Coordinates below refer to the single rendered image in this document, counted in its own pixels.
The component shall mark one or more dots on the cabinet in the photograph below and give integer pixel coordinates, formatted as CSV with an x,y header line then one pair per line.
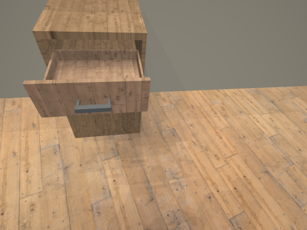
x,y
94,25

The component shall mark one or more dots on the handle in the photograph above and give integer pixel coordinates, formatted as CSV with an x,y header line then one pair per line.
x,y
92,108

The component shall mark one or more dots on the drawer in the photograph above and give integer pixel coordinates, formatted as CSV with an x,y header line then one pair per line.
x,y
91,76

